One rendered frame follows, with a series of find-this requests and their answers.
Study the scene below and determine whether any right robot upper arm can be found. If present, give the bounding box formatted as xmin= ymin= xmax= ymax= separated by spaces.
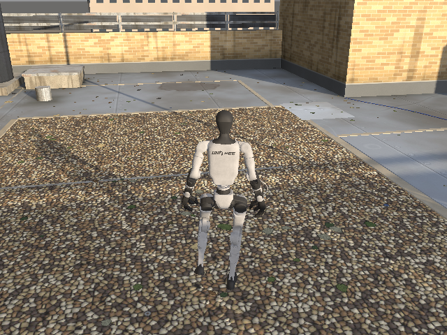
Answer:
xmin=238 ymin=141 xmax=257 ymax=181

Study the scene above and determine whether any left robot upper arm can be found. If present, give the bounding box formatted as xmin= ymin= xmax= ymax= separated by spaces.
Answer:
xmin=190 ymin=140 xmax=210 ymax=179

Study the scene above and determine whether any left robot shin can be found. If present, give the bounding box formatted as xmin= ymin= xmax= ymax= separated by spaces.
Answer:
xmin=197 ymin=220 xmax=208 ymax=267

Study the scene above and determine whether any right robot hand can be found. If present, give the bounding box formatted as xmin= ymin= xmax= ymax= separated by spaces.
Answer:
xmin=249 ymin=200 xmax=265 ymax=217

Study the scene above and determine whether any robot left thigh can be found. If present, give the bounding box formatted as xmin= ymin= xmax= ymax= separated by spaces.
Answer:
xmin=200 ymin=193 xmax=214 ymax=232

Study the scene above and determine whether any robot right forearm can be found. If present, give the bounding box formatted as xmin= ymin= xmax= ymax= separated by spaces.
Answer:
xmin=250 ymin=170 xmax=264 ymax=202

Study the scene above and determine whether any robot left forearm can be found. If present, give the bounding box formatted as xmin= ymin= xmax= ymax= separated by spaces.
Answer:
xmin=183 ymin=168 xmax=197 ymax=198

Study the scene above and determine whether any left robot hand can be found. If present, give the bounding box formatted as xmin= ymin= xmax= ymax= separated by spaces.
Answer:
xmin=182 ymin=195 xmax=198 ymax=211

